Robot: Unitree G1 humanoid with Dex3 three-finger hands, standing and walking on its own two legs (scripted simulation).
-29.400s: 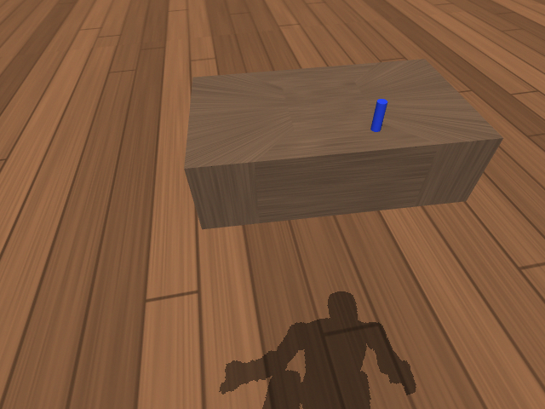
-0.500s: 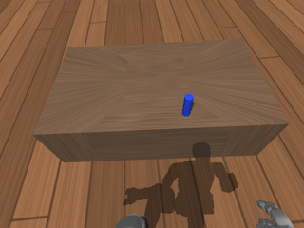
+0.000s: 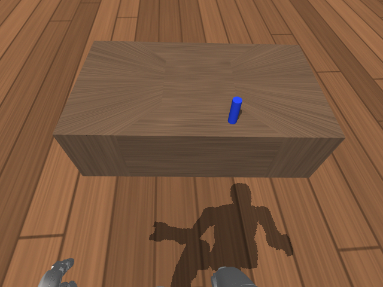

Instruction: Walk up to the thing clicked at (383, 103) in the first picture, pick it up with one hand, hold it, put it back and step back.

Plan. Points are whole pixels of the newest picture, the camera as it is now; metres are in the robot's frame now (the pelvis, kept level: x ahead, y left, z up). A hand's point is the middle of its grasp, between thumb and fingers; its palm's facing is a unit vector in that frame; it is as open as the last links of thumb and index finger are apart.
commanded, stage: step back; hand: right
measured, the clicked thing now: (234, 111) +0.86 -0.20 -0.30
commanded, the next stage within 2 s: stand in 1.62 s
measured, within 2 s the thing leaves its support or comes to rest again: neither
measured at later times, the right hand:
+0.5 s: hand out of the picture -0.09 -0.27 -0.16, palm faces -0.08 +0.91 -0.41, open 7.3 cm
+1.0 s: hand out of the picture -0.16 -0.27 -0.14, palm faces -0.03 +0.92 -0.39, open 7.4 cm
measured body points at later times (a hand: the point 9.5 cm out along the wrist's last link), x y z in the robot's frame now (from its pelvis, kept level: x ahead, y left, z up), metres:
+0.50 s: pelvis -0.17 +0.00 -0.01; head -0.12 +0.00 +0.43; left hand -0.07 +0.33 -0.12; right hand -0.08 -0.32 -0.13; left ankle -0.19 +0.11 -0.73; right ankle -0.11 -0.14 -0.73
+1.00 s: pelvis -0.23 +0.00 +0.00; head -0.23 +0.01 +0.45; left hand -0.19 +0.32 -0.13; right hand -0.16 -0.32 -0.11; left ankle -0.20 +0.11 -0.73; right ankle -0.25 -0.14 -0.73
